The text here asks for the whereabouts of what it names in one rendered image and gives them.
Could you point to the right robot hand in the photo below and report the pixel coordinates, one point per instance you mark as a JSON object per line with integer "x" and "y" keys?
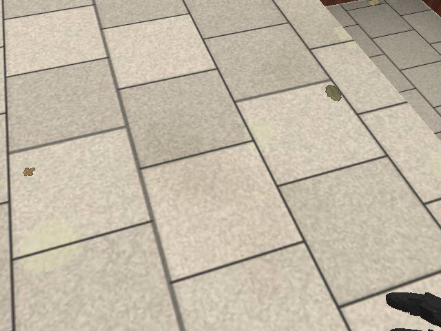
{"x": 427, "y": 306}

